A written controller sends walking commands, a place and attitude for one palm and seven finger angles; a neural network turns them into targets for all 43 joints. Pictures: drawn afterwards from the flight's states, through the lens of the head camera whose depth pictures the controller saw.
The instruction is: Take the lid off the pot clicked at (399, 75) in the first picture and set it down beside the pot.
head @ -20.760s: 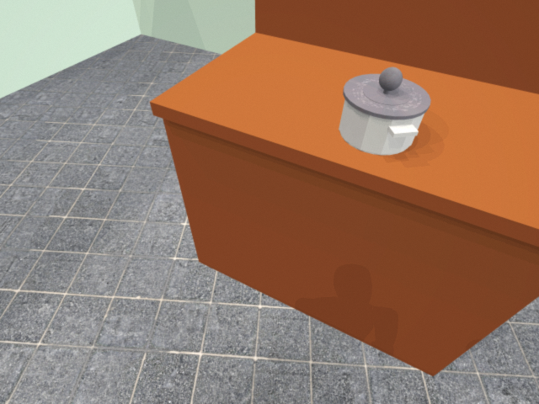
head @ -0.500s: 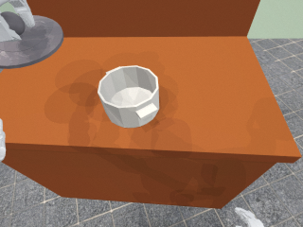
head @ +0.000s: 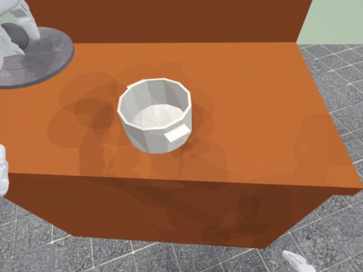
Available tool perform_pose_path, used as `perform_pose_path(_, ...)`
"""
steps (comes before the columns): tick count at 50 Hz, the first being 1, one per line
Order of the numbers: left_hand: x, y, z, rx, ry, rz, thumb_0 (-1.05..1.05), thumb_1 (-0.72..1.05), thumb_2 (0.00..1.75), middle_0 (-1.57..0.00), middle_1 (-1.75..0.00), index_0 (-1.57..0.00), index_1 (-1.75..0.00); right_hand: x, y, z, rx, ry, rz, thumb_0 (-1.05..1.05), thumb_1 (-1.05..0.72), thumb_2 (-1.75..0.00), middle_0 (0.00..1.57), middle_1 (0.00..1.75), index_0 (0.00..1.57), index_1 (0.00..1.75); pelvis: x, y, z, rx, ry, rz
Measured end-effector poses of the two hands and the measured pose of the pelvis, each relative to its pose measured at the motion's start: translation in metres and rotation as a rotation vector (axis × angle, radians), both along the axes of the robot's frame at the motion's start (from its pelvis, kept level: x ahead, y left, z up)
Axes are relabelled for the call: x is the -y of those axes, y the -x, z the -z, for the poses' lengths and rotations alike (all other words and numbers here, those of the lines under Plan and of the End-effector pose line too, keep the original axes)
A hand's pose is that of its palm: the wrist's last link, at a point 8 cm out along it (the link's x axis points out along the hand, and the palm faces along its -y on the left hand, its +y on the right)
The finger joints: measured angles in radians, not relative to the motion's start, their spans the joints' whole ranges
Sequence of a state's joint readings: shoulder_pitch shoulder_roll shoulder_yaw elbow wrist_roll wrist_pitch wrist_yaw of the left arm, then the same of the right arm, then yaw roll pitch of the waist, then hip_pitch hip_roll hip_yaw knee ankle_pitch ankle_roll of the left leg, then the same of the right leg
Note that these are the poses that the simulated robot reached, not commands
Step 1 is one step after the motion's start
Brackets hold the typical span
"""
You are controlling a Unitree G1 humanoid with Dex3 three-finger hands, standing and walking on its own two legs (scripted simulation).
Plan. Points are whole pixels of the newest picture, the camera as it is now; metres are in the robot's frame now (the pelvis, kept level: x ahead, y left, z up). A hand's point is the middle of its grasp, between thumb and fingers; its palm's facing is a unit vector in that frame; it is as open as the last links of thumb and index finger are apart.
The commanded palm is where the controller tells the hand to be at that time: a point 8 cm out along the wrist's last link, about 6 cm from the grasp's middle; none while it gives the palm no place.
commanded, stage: lower the lid onto the table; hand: left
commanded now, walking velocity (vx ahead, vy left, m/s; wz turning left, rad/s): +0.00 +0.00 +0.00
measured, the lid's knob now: (13, 37) +0.47 +0.30 +0.28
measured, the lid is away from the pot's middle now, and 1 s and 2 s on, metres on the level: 0.24 0.23 0.22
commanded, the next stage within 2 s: none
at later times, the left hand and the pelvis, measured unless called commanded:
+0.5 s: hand (23, 59) +0.45 +0.29 +0.25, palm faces -0.22 -0.06 -0.97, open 7.3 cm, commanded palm +0.42 +0.29 +0.33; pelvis +0.00 +0.00 +0.00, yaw +0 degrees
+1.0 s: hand (31, 78) +0.44 +0.29 +0.22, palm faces -0.29 -0.07 -0.96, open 7.3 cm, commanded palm +0.43 +0.29 +0.29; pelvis +0.00 +0.00 +0.00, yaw +0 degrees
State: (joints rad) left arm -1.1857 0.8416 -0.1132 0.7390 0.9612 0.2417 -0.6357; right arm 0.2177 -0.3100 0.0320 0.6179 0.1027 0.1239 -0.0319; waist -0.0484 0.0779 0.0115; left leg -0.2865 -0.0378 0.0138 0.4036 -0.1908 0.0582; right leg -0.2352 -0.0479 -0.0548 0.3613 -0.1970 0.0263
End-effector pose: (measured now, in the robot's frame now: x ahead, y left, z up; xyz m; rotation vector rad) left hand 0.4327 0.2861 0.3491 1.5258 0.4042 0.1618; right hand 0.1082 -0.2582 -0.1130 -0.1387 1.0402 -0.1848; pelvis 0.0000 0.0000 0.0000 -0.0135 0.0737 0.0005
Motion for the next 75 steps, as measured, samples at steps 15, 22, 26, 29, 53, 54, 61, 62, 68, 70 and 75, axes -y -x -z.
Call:
perform_pose_path(15,0.001,-0.001,0.026,-0.046,0.006,0.025,0.00,0.19,0.86,-0.77,-0.84,-0.77,-0.85,0.000,-0.004,-0.003,0.015,0.010,-0.008,0.01,-0.91,-0.90,0.20,0.30,0.20,0.30,0.001,0.001,0.000,0.004,0.002,-0.005)
perform_pose_path(22,0.001,-0.005,0.036,-0.065,0.019,0.036,0.00,0.19,0.86,-0.77,-0.84,-0.77,-0.85,0.005,0.005,-0.003,-0.008,0.023,0.006,0.01,-0.91,-0.90,0.20,0.30,0.20,0.30,0.002,0.001,0.000,0.005,0.003,-0.005)
perform_pose_path(26,0.002,-0.006,0.040,-0.067,0.017,0.049,0.00,0.19,0.86,-0.77,-0.84,-0.77,-0.85,0.008,0.010,-0.003,-0.016,0.026,0.016,0.01,-0.91,-0.90,0.20,0.30,0.20,0.30,0.002,0.000,0.000,0.003,0.003,-0.002)
perform_pose_path(29,0.003,-0.005,0.042,-0.059,0.021,0.062,0.00,0.19,0.86,-0.77,-0.84,-0.77,-0.85,0.009,0.012,-0.003,-0.019,0.024,0.022,0.01,-0.91,-0.90,0.20,0.30,0.20,0.30,0.002,0.000,0.000,0.004,0.003,-0.001)
perform_pose_path(53,-0.002,-0.001,0.079,-0.139,0.044,0.090,0.00,0.19,0.86,-0.76,-0.84,-0.77,-0.85,0.011,0.011,-0.004,-0.026,0.037,0.022,0.01,-0.91,-0.90,0.20,0.30,0.20,0.30,0.003,0.002,0.001,0.010,0.008,-0.008)
perform_pose_path(54,-0.001,-0.002,0.080,-0.141,0.046,0.094,0.00,0.19,0.86,-0.76,-0.84,-0.77,-0.85,0.011,0.011,-0.004,-0.027,0.037,0.023,0.01,-0.91,-0.90,0.20,0.30,0.20,0.30,0.003,0.002,0.001,0.010,0.008,-0.008)
perform_pose_path(61,0.003,-0.005,0.088,-0.149,0.052,0.121,0.00,0.19,0.86,-0.76,-0.84,-0.77,-0.85,0.010,0.013,-0.004,-0.032,0.034,0.029,0.01,-0.91,-0.90,0.20,0.30,0.20,0.30,0.002,0.000,0.001,0.008,0.008,-0.005)
perform_pose_path(62,0.002,-0.005,0.090,-0.151,0.056,0.121,0.00,0.19,0.86,-0.76,-0.84,-0.76,-0.85,0.010,0.013,-0.004,-0.033,0.033,0.030,0.01,-0.91,-0.90,0.20,0.30,0.20,0.30,0.001,0.000,0.001,0.007,0.008,-0.005)
perform_pose_path(68,0.000,-0.007,0.098,-0.166,0.062,0.124,0.00,0.19,0.85,-0.76,-0.84,-0.76,-0.85,0.010,0.016,-0.004,-0.039,0.031,0.038,0.01,-0.91,-0.90,0.20,0.30,0.20,0.30,0.001,-0.001,0.001,0.004,0.009,-0.003)
perform_pose_path(70,-0.001,-0.007,0.102,-0.176,0.070,0.121,0.00,0.19,0.85,-0.76,-0.84,-0.76,-0.85,0.010,0.017,-0.004,-0.046,0.032,0.039,0.01,-0.91,-0.90,0.20,0.30,0.20,0.30,0.000,-0.001,0.001,0.003,0.009,-0.003)
perform_pose_path(75,-0.007,-0.008,0.113,-0.200,0.075,0.115,0.00,0.19,0.85,-0.76,-0.84,-0.76,-0.85,0.011,0.020,-0.004,-0.059,0.043,0.042,0.01,-0.91,-0.90,0.20,0.30,0.20,0.30,0.000,-0.001,0.001,-0.001,0.010,-0.003)
